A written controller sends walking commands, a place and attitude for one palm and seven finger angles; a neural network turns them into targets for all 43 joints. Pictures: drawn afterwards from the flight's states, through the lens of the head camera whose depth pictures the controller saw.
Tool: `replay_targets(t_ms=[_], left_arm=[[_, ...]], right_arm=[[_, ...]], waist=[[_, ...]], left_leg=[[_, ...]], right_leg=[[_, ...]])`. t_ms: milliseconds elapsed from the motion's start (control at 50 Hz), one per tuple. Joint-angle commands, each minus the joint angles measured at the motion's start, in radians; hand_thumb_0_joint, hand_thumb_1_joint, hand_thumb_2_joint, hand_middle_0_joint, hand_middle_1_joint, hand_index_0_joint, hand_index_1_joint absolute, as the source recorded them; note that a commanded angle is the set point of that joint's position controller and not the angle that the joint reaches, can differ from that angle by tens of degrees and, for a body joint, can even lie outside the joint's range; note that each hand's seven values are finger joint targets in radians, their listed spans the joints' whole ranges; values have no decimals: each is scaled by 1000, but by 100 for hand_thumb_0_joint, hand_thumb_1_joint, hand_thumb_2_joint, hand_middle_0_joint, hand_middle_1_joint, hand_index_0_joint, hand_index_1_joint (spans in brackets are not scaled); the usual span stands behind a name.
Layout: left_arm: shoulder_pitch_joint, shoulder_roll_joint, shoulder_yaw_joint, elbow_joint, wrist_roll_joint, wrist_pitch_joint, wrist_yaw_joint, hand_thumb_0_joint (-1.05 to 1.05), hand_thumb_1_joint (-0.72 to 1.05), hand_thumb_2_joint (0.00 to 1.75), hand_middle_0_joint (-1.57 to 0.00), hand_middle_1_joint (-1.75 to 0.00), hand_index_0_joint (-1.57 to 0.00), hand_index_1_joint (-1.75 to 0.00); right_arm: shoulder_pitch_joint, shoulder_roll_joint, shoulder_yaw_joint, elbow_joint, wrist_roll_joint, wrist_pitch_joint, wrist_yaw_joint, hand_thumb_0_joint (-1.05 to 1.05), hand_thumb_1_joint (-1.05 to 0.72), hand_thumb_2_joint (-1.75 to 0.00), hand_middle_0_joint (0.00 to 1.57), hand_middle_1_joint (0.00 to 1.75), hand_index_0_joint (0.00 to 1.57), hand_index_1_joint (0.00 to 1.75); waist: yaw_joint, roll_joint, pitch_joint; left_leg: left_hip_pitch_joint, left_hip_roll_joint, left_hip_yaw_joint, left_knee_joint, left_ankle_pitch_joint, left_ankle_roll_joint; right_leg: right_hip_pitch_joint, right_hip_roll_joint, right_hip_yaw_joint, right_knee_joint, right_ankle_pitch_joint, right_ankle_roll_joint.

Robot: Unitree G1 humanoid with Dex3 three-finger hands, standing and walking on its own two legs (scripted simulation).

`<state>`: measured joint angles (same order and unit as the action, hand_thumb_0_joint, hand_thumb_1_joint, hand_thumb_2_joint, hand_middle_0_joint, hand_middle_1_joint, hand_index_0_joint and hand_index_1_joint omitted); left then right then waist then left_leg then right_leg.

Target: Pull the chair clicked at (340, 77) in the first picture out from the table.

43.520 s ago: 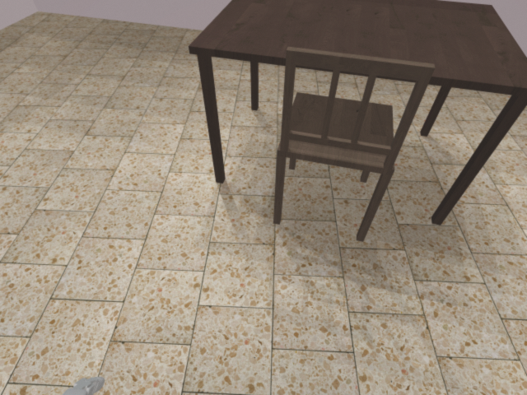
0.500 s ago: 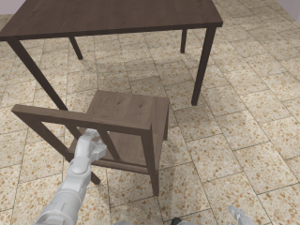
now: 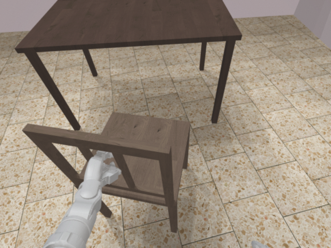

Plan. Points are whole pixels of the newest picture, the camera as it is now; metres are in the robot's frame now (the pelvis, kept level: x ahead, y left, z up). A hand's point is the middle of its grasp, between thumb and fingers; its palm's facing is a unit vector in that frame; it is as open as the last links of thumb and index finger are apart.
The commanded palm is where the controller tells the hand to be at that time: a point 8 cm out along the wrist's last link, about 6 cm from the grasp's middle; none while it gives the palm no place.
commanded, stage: stop walking, hand still on the chair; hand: left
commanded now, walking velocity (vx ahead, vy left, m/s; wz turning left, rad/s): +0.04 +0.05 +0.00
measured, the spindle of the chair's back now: (94, 165) +0.38 +0.25 -0.10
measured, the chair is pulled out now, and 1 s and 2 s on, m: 0.54 0.54 0.54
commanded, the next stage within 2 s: open the thumb and straighten the fingers in 0.56 s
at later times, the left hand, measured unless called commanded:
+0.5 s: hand (114, 173) +0.32 +0.16 -0.04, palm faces -0.01 -0.98 -0.22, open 4.7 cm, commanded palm +0.30 +0.21 -0.03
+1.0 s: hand (106, 172) +0.32 +0.18 -0.04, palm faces -0.04 -0.98 -0.20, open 10.2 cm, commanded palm +0.31 +0.23 -0.02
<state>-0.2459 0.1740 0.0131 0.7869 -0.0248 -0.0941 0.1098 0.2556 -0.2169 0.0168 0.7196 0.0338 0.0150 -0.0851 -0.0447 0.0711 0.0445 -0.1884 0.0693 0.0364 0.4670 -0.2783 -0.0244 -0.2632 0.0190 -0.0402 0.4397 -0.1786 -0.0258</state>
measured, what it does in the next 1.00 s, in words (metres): stands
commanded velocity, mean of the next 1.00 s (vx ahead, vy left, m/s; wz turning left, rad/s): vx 0.00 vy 0.00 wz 0.00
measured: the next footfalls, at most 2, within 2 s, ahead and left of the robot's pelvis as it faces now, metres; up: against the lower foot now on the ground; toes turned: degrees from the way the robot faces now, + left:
none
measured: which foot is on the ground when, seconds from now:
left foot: down 0.00-1.00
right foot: down 0.00-1.00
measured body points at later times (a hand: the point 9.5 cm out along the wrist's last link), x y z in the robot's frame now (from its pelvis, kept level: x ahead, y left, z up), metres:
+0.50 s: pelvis +0.01 +0.03 +0.00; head +0.03 +0.02 +0.45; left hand +0.32 +0.21 -0.02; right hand +0.14 -0.21 -0.12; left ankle -0.02 +0.14 -0.74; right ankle +0.04 -0.10 -0.74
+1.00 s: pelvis +0.01 +0.03 -0.01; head +0.05 +0.02 +0.44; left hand +0.32 +0.23 -0.02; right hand +0.13 -0.23 -0.13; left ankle -0.02 +0.14 -0.74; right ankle +0.04 -0.10 -0.74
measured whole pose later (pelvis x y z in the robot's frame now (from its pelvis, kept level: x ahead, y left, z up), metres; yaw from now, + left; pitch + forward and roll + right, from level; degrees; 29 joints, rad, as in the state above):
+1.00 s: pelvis +0.01 +0.03 -0.01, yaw +2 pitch +6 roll +0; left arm -0.16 0.22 -0.01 0.55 -0.04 -0.04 -0.01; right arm 0.24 -0.27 -0.01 0.67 0.05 -0.02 -0.04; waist -0.05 0.04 -0.03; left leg -0.36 0.01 0.02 0.61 -0.35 0.00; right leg -0.43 -0.04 -0.05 0.59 -0.26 0.02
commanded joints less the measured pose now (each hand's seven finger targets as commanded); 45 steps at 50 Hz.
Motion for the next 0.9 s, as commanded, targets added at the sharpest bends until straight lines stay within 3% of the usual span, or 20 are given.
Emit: replay_targets(t_ms=[0,40,60,120,160,240,260,320,380,620,640,660,680,700,720,740,760,840,860,880], left_arm=[[-246,144,33,-126,4,-63,-2,0,90,90,-50,-145,-50,-145],[-251,144,35,-121,4,-69,-2,0,90,90,-50,-145,-50,-145],[-245,153,32,-118,3,-66,-4,0,90,90,-50,-145,-50,-145],[-258,123,15,-143,3,-72,-8,0,90,90,-50,-145,-50,-145],[-244,133,12,-156,1,-72,-9,0,90,90,-50,-145,-50,-145],[-242,118,9,-188,3,-75,-9,0,90,90,-50,-145,-50,-145],[-235,127,3,-198,3,-74,-9,0,90,90,-50,-145,-50,-145],[-226,105,-4,-208,4,-72,-9,0,90,90,-50,-145,-50,-145],[-205,106,-4,-200,6,-67,-7,0,90,90,-50,-145,-50,-145],[-191,92,-16,-250,6,-70,-9,0,90,90,-50,-145,-50,-145],[-228,148,26,-358,7,-82,-3,0,90,90,-50,-145,-50,-145],[-92,95,-18,-206,-12,-24,-24,0,78,84,-50,-145,-50,-145],[-152,63,-23,-282,-33,-31,-41,0,66,78,-50,-145,-50,-145],[-204,135,29,-377,-31,-52,-51,0,54,73,-50,-145,-50,-145],[-201,145,31,-429,-23,-62,-56,0,42,67,-50,-145,-50,-145],[-196,117,2,-446,-13,-62,-62,0,30,61,-50,-145,-50,-145],[-198,131,1,-465,-6,-58,-64,0,17,55,-50,-145,-50,-145],[-187,64,-44,-434,-14,-16,-87,0,-31,32,-50,-145,-50,-145],[-184,44,-63,-424,-20,-4,-95,0,-43,26,-47,-138,-47,-138],[-213,282,129,-408,-14,0,-91,0,-55,20,-45,-130,-45,-130]], right_arm=[[-57,-128,-46,-124,-5,-43,-19,0,-90,-90,20,30,20,30],[-60,-125,-48,-128,-5,-42,-21,0,-90,-90,20,30,20,30],[-54,-135,-52,-117,0,-43,-23,0,-90,-90,20,30,20,30],[-63,-129,-50,-132,-1,-40,-25,0,-90,-90,20,30,20,30],[-63,-135,-53,-129,1,-39,-30,0,-90,-90,20,30,20,30],[-68,-134,-54,-143,-3,-35,-27,0,-90,-90,20,30,20,30],[-63,-140,-54,-138,-2,-35,-30,0,-90,-90,20,30,20,30],[-72,-131,-51,-150,-5,-33,-26,0,-90,-90,20,30,20,30],[-65,-135,-50,-146,-6,-30,-26,0,-90,-90,20,30,20,30],[-72,-124,-47,-154,-8,-24,-24,0,-90,-90,20,30,20,30],[-81,-124,-48,-165,-10,-26,-24,0,-90,-90,20,30,20,30],[-75,-175,-59,-134,29,-19,3,0,-90,-90,20,30,20,30],[-65,-163,-53,-142,34,-21,20,0,-90,-90,20,30,20,30],[-83,-163,-62,-151,31,-38,27,0,-90,-90,20,30,20,30],[-82,-150,-60,-159,25,-54,32,0,-90,-90,20,30,20,30],[-84,-141,-55,-160,23,-66,37,0,-90,-90,20,30,20,30],[-78,-144,-57,-157,23,-73,41,0,-90,-90,20,30,20,30],[-64,-150,-58,-165,20,-85,52,0,-90,-90,20,30,20,30],[-62,-154,-59,-167,22,-88,52,0,-90,-90,20,30,20,30],[-37,-192,-68,-150,16,-79,42,0,-90,-90,20,30,20,30]], waist=[[26,-152,-176],[28,-160,-187],[23,-120,-180],[26,-121,-219],[22,-80,-225],[28,-84,-242],[23,-51,-233],[29,-81,-236],[29,-69,-217],[29,-98,-244],[31,-103,-256],[-44,-184,-264],[-40,-259,-214],[-26,-181,-260],[-19,-110,-300],[-22,-56,-303],[-23,-10,-302],[-28,-5,-305],[-35,-8,-295],[-14,-46,-312]], left_leg=[[17,24,-36,-61,10,50],[16,25,-33,-54,58,47],[34,33,-37,-64,93,46],[50,50,-40,-58,200,42],[55,57,-46,-63,246,40],[68,65,-49,-60,286,37],[63,65,-51,-67,297,37],[67,67,-53,-69,284,37],[50,64,-51,-83,237,37],[77,64,-43,-71,288,35],[83,65,-42,-69,294,37],[-48,6,-18,-60,257,24],[-94,6,-14,-38,224,35],[-96,-7,-6,-26,194,42],[-83,-17,-1,-18,194,44],[-75,-21,1,-7,199,41],[-72,-22,-1,0,211,37],[-102,-31,-12,38,181,32],[-105,-30,-17,44,174,32],[-137,-32,-28,47,155,36]], right_leg=[[67,-143,151,-157,-159,16],[97,-153,151,-141,-67,10],[90,-146,141,-126,-9,8],[129,-134,116,-59,164,7],[144,-131,105,-37,241,9],[150,-124,96,-11,276,7],[152,-122,87,-11,286,10],[146,-118,92,-12,265,10],[137,-114,92,-24,216,12],[152,-121,95,-15,299,7],[168,-125,99,-16,318,8],[125,-88,2,19,241,18],[94,-79,-1,20,229,23],[94,-77,11,24,207,24],[94,-73,10,35,196,21],[68,-68,6,43,186,19],[61,-68,5,43,184,13],[-18,-54,-20,83,120,14],[-37,-51,-25,88,104,13],[-15,-53,-16,98,94,13]])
